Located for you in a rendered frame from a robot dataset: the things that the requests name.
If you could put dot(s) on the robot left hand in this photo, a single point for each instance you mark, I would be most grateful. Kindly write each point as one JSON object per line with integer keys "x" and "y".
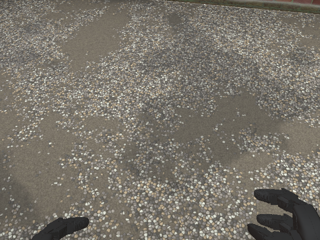
{"x": 61, "y": 227}

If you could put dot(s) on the robot right hand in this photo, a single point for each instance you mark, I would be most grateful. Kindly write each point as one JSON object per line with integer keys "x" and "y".
{"x": 303, "y": 225}

